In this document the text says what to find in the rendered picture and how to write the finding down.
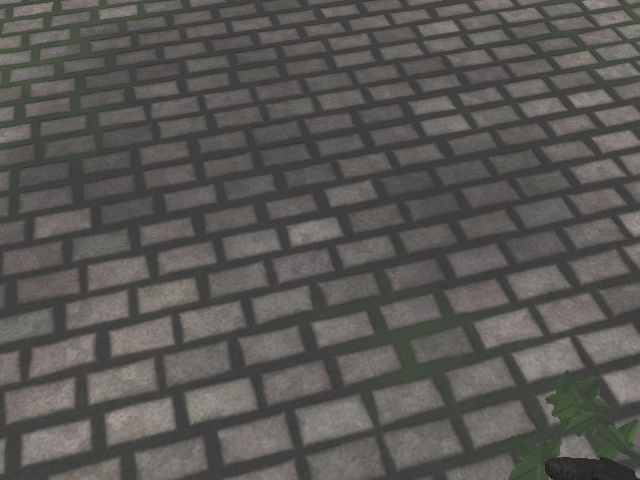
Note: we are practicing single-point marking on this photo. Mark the right robot hand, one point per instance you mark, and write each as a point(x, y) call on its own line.
point(567, 468)

